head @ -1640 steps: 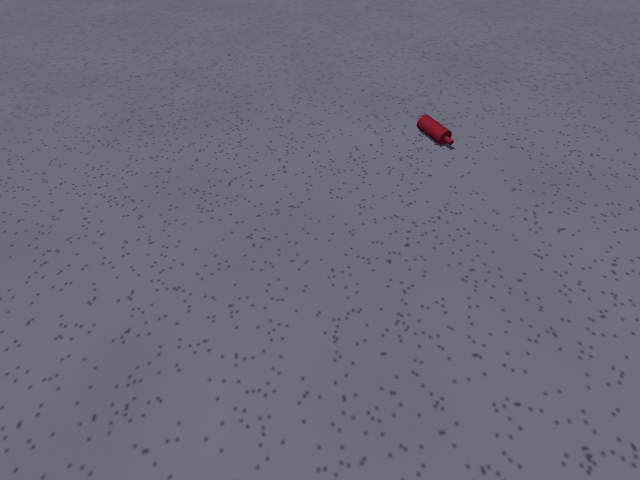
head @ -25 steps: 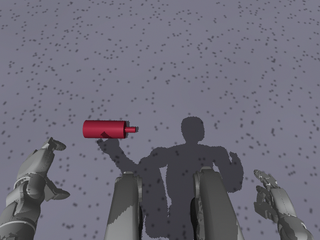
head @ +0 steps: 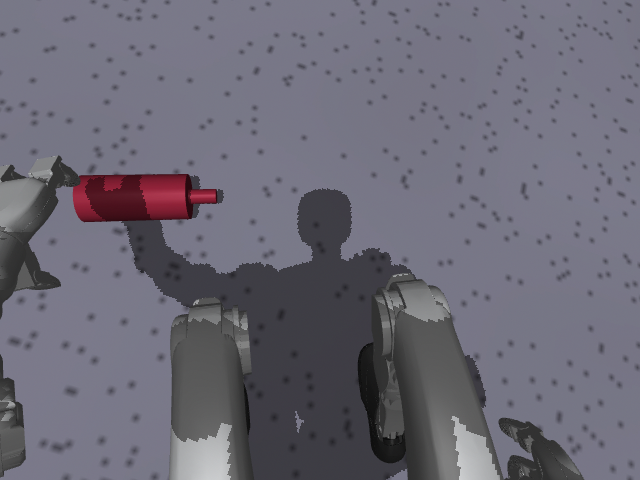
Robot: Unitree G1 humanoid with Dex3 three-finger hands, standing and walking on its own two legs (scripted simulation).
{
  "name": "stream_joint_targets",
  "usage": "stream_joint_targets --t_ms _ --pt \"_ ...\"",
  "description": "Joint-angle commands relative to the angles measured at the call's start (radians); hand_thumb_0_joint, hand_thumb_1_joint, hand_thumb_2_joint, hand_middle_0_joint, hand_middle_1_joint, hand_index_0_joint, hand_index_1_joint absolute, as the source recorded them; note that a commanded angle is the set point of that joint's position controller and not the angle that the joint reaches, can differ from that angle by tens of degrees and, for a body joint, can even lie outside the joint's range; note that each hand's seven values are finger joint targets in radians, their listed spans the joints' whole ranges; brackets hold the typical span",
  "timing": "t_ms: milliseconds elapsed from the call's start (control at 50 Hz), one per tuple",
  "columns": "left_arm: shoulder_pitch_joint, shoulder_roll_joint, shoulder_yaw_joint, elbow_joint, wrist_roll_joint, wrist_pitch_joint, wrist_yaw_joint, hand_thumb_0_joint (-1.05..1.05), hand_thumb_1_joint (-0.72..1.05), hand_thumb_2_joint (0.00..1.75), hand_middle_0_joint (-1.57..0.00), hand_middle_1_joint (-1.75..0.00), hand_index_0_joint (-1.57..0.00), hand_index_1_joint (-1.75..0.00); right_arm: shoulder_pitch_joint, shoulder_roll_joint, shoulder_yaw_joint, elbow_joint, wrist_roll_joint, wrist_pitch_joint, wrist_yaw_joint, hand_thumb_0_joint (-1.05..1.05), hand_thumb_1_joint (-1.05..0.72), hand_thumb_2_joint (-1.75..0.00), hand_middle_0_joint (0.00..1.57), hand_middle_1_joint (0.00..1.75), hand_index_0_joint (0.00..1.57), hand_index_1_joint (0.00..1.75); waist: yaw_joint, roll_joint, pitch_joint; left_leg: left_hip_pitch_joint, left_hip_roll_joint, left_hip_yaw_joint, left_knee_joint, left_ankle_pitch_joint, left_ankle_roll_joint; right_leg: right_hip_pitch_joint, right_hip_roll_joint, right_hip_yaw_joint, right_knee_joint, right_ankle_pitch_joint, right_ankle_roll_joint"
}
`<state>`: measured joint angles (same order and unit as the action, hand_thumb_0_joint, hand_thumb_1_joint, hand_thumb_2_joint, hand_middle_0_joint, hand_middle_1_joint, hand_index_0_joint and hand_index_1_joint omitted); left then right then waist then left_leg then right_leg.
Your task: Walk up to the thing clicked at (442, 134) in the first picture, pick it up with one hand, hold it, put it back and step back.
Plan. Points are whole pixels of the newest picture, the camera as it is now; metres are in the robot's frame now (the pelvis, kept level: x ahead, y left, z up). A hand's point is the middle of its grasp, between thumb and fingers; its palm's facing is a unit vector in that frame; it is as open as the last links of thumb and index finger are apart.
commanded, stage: rise first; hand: left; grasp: from above
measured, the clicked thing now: (151, 197) +0.54 +0.27 -0.34
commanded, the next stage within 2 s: none
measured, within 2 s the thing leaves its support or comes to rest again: neither
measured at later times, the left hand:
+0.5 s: hand (57, 217) +0.46 +0.35 -0.18, palm faces -0.49 -0.01 -0.87, open 14.1 cm
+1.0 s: hand (73, 208) +0.48 +0.34 -0.21, palm faces -0.47 -0.02 -0.88, open 14.1 cm
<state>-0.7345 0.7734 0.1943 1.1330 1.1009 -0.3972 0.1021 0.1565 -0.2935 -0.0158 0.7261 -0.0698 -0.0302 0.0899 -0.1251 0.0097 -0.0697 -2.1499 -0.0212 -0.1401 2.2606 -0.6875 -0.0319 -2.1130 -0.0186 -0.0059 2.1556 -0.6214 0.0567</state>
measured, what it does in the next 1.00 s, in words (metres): stands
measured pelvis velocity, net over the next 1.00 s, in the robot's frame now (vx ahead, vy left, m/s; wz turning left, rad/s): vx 0.01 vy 0.01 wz -0.05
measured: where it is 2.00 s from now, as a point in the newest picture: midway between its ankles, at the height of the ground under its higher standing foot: (308, 439)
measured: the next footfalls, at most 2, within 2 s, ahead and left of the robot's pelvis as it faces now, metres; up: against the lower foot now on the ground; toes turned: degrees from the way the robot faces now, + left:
none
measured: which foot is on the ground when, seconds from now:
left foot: down 0.00-1.00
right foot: down 0.00-1.00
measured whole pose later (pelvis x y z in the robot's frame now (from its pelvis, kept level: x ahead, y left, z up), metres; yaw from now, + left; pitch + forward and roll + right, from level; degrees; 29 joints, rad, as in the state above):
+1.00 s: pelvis +0.01 +0.01 -0.05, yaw -3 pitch +35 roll -11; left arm -0.99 0.93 0.17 1.44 1.40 -0.40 0.34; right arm 0.15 -0.28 0.07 0.71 -0.18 0.03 0.16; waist -0.25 -0.02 -0.02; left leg -2.32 -0.04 -0.16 2.43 -0.73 -0.01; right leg -2.24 -0.01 -0.01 2.29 -0.66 0.07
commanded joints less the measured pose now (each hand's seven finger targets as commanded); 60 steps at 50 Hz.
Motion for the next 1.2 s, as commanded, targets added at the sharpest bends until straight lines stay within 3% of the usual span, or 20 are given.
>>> stream_joint_targets --t_ms 0,40,60,80,140,180,220,300,340,420,560,640,680,760,960,980,1000,1100,1180 --pt "-0.323 0.342 0.052 -0.081 0.051 -0.020 0.103 0.00 -0.53 1.04 -0.06 -0.94 -0.05 -0.95 0.147 -0.229 -0.066 -0.039 -0.013 0.011 -0.003 0.00 -0.88 -0.90 0.20 0.30 0.20 0.30 -0.012 0.238 -0.641 0.481 -0.008 0.085 -0.279 0.105 0.046 0.235 0.016 -0.113 -0.170 0.067 -0.087" --pt "-0.324 0.352 0.055 -0.046 0.073 -0.015 0.131 0.00 -0.54 1.05 -0.06 -0.93 -0.04 -0.94 0.150 -0.233 -0.065 -0.036 -0.020 0.023 0.003 0.00 -0.88 -0.90 0.20 0.30 0.20 0.30 -0.011 0.230 -0.646 0.478 -0.011 0.090 -0.258 0.126 0.049 0.233 0.016 -0.113 -0.165 0.081 -0.085" --pt "-0.354 0.341 0.036 -0.032 0.084 -0.015 0.140 0.00 -0.54 1.04 -0.06 -0.92 -0.04 -0.93 0.154 -0.239 -0.063 -0.033 -0.024 0.028 0.007 0.00 -0.89 -0.90 0.20 0.30 0.20 0.30 -0.030 0.241 -0.637 0.473 -0.011 0.082 -0.259 0.124 0.045 0.213 0.013 -0.115 -0.154 0.085 -0.084" --pt "-0.367 0.362 0.041 -0.025 0.098 -0.015 0.148 0.00 -0.53 1.04 -0.06 -0.92 -0.05 -0.93 0.151 -0.242 -0.062 -0.031 -0.028 0.031 0.008 0.00 -0.89 -0.90 0.20 0.30 0.20 0.30 -0.028 0.239 -0.640 0.478 -0.012 0.080 -0.253 0.126 0.046 0.206 0.013 -0.118 -0.148 0.085 -0.085" --pt "-0.428 0.345 0.006 0.002 0.130 -0.011 0.163 0.00 -0.53 1.03 -0.06 -0.92 -0.05 -0.93 0.158 -0.243 -0.061 -0.026 -0.039 0.040 0.013 0.00 -0.89 -0.90 0.20 0.30 0.20 0.30 -0.056 0.262 -0.629 0.475 -0.011 0.073 -0.240 0.115 0.043 0.177 0.008 -0.120 -0.134 0.084 -0.082" --pt "-0.412 0.352 0.004 0.032 0.151 -0.009 0.171 0.00 -0.53 1.01 -0.06 -0.94 -0.05 -0.94 0.161 -0.242 -0.054 -0.019 -0.047 0.045 0.016 0.00 -0.90 -0.90 0.20 0.30 0.20 0.30 -0.045 0.261 -0.634 0.483 -0.013 0.073 -0.231 0.125 0.043 0.177 0.008 -0.122 -0.125 0.088 -0.083" --pt "-0.477 0.395 0.021 -0.008 0.166 -0.017 0.180 0.00 -0.51 1.00 -0.06 -0.95 -0.06 -0.94 0.171 -0.253 -0.056 -0.020 -0.054 0.050 0.020 0.00 -0.90 -0.90 0.20 0.30 0.20 0.30 -0.057 0.295 -0.689 0.514 -0.011 0.064 -0.219 0.171 0.038 0.184 0.006 -0.122 -0.106 0.122 -0.082" --pt "-0.449 0.358 -0.005 0.080 0.197 -0.016 0.192 0.00 -0.52 0.99 -0.06 -0.96 -0.06 -0.96 0.172 -0.249 -0.049 -0.016 -0.066 0.062 0.024 0.00 -0.90 -0.90 0.20 0.30 0.20 0.30 -0.079 0.265 -0.631 0.488 -0.013 0.059 -0.204 0.162 0.040 0.147 0.007 -0.129 -0.100 0.111 -0.077" --pt "-0.477 0.397 0.012 0.063 0.213 -0.022 0.199 0.00 -0.51 0.99 -0.06 -0.97 -0.06 -0.96 0.170 -0.252 -0.046 -0.015 -0.069 0.066 0.026 0.00 -0.90 -0.90 0.20 0.30 0.20 0.30 -0.069 0.290 -0.662 0.501 -0.014 0.058 -0.194 0.191 0.039 0.150 0.009 -0.127 -0.086 0.131 -0.079" --pt "-0.462 0.400 0.009 0.099 0.251 -0.024 0.211 0.00 -0.51 0.99 -0.08 -0.95 -0.07 -0.95 0.174 -0.249 -0.034 -0.016 -0.081 0.078 0.034 0.00 -0.91 -0.90 0.20 0.30 0.20 0.30 -0.079 0.290 -0.643 0.492 -0.016 0.066 -0.172 0.221 0.044 0.146 0.013 -0.128 -0.081 0.144 -0.077" --pt "-0.518 0.412 0.015 0.115 0.253 -0.045 0.240 0.00 -0.51 0.98 -0.08 -0.95 -0.08 -0.95 0.186 -0.254 -0.026 -0.019 -0.099 0.083 0.042 0.00 -0.91 -0.90 0.20 0.30 0.20 0.30 -0.109 0.295 -0.640 0.482 -0.014 0.061 -0.143 0.236 0.047 0.142 0.014 -0.131 -0.066 0.160 -0.072" --pt "-0.523 0.436 0.025 0.138 0.266 -0.042 0.264 0.00 -0.52 0.99 -0.07 -0.97 -0.07 -0.97 0.188 -0.252 -0.018 -0.018 -0.104 0.080 0.044 0.00 -0.91 -0.90 0.20 0.30 0.20 0.30 -0.100 0.308 -0.641 0.452 -0.016 0.071 -0.138 0.209 0.050 0.147 0.020 -0.134 -0.065 0.147 -0.075" --pt "-0.514 0.420 0.013 0.164 0.276 -0.035 0.269 0.00 -0.52 0.99 -0.07 -0.98 -0.07 -0.97 0.188 -0.253 -0.016 -0.017 -0.109 0.082 0.046 0.00 -0.91 -0.90 0.20 0.30 0.20 0.30 -0.108 0.316 -0.638 0.465 -0.015 0.067 -0.137 0.215 0.048 0.122 0.021 -0.138 -0.057 0.145 -0.075" --pt "-0.542 0.444 0.021 0.156 0.277 -0.023 0.284 0.00 -0.52 0.99 -0.07 -0.99 -0.07 -0.99 0.193 -0.252 -0.011 -0.018 -0.111 0.076 0.048 0.00 -0.91 -0.90 0.20 0.30 0.20 0.30 -0.114 0.318 -0.639 0.428 -0.018 0.077 -0.127 0.205 0.053 0.152 0.022 -0.135 -0.056 0.154 -0.074" --pt "-0.535 0.449 0.014 0.167 0.266 0.003 0.276 0.00 -0.54 1.00 -0.07 -0.99 -0.06 -0.99 0.203 -0.265 -0.005 -0.019 -0.111 0.072 0.053 0.00 -0.91 -0.90 0.20 0.30 0.20 0.30 -0.128 0.360 -0.636 0.461 -0.013 0.057 -0.126 0.229 0.045 0.113 0.018 -0.145 -0.038 0.163 -0.076" --pt "-0.524 0.451 0.021 0.176 0.268 0.005 0.275 0.00 -0.61 1.08 -0.06 -0.97 -0.03 -1.00 0.204 -0.265 -0.004 -0.021 -0.113 0.071 0.054 0.00 -0.92 -0.91 0.20 0.30 0.20 0.30 -0.124 0.354 -0.625 0.450 -0.014 0.060 -0.127 0.228 0.045 0.120 0.016 -0.143 -0.040 0.165 -0.074" --pt "-0.535 0.447 0.018 0.155 0.262 0.003 0.274 0.00 -0.55 1.01 -0.06 -1.01 -0.06 -1.01 0.204 -0.261 -0.003 -0.021 -0.114 0.073 0.055 0.00 -0.91 -0.90 0.20 0.30 0.20 0.30 -0.127 0.347 -0.645 0.451 -0.015 0.065 -0.119 0.233 0.048 0.139 0.018 -0.144 -0.043 0.174 -0.072" --pt "-0.561 0.458 0.024 0.140 0.249 -0.003 0.279 0.00 -0.54 1.00 -0.07 -1.00 -0.07 -1.00 0.204 -0.268 -0.002 -0.024 -0.112 0.070 0.056 0.00 -0.91 -0.90 0.20 0.30 0.20 0.30 -0.134 0.360 -0.648 0.440 -0.013 0.060 -0.119 0.227 0.045 0.132 0.020 -0.144 -0.035 0.176 -0.074" --pt "-0.520 0.434 0.008 0.199 0.265 -0.005 0.280 0.00 -0.56 1.02 -0.07 -1.00 -0.06 -1.01 0.217 -0.265 0.011 -0.017 -0.115 0.073 0.059 0.00 -0.91 -0.90 0.20 0.30 0.20 0.30 -0.144 0.326 -0.617 0.426 -0.018 0.060 -0.108 0.243 0.050 0.140 0.021 -0.146 -0.041 0.185 -0.073"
